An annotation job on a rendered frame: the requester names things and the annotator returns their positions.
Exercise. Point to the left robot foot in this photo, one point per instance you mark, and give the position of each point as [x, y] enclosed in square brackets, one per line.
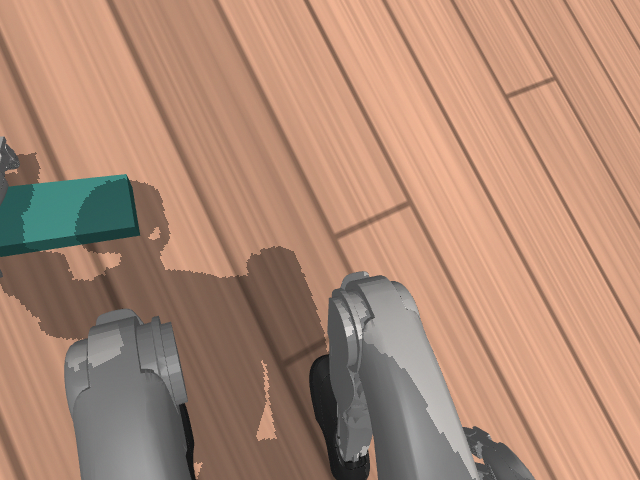
[189, 439]

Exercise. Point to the carton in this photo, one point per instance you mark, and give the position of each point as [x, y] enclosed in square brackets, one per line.
[44, 216]

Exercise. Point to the right robot hand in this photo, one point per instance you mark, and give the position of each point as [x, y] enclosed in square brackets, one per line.
[500, 461]

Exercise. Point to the left robot hand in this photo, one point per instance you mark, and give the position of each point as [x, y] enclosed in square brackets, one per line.
[8, 161]

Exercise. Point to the right robot foot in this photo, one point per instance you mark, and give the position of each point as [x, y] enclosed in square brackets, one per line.
[325, 409]

